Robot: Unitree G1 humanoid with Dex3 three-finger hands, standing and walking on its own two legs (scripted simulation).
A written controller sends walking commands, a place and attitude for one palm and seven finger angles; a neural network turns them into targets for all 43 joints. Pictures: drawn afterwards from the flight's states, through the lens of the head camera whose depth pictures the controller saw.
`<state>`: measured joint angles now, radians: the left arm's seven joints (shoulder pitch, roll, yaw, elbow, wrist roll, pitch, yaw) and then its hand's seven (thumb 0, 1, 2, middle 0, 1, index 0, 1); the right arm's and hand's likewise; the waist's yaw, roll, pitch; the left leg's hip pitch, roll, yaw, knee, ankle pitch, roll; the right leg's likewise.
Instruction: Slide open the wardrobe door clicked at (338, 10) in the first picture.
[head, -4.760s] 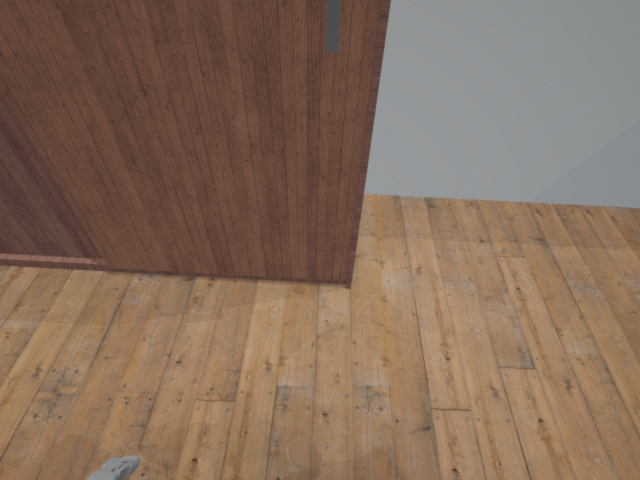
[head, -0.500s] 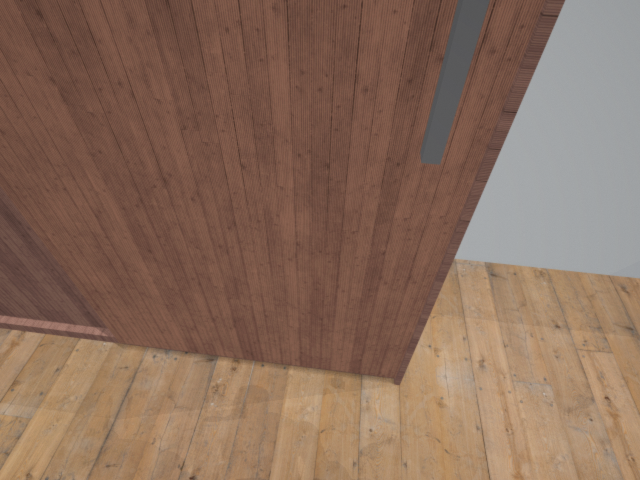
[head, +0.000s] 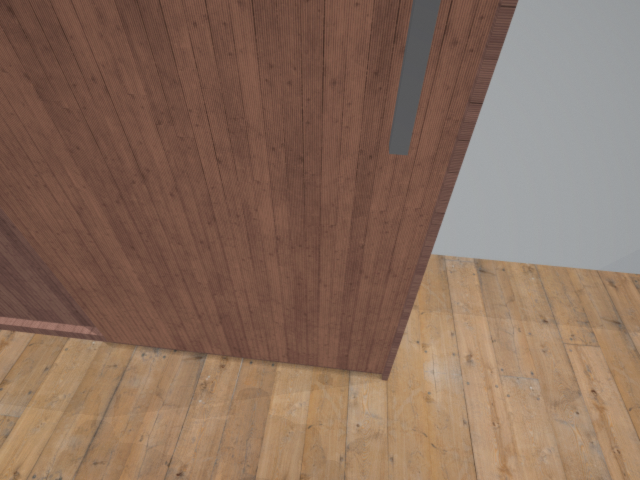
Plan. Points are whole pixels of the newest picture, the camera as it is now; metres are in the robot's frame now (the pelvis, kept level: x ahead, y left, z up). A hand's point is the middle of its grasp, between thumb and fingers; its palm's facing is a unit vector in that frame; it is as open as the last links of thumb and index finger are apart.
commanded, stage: look again from close up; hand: right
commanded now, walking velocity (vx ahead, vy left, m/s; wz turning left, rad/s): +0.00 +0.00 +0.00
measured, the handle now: (413, 56) +0.55 -0.09 +0.28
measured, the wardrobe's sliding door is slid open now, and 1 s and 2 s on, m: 0.00 0.00 0.00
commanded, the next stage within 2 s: shuffle to correct the standing spot in 0.42 s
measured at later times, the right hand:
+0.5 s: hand out of the picture +0.02 -0.18 -0.17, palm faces +0.00 +0.98 -0.21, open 7.4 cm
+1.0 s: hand out of the picture +0.00 -0.12 -0.20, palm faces +0.11 +0.98 -0.15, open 7.4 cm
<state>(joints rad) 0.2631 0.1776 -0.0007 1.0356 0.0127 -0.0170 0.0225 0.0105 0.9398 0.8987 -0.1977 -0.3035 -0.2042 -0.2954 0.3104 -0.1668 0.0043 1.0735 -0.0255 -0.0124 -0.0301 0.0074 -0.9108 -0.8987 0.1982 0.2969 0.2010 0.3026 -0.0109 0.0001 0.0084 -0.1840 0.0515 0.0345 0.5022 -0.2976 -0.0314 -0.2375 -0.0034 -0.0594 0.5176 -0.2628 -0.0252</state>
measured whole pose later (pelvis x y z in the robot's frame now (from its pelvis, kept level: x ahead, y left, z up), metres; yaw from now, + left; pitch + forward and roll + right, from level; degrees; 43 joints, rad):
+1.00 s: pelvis +0.07 +0.04 -0.02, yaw -4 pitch +1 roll +0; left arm 0.30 0.13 0.01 1.11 0.02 -0.01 0.03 0.01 0.91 0.90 -0.20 -0.30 -0.20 -0.30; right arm 0.40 -0.16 -0.03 1.11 -0.03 0.00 -0.01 0.01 -0.91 -0.90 0.20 0.30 0.20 0.30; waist -0.01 0.05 0.01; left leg -0.16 0.02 0.12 0.64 -0.48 0.02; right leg -0.25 -0.07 -0.06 0.68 -0.45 0.03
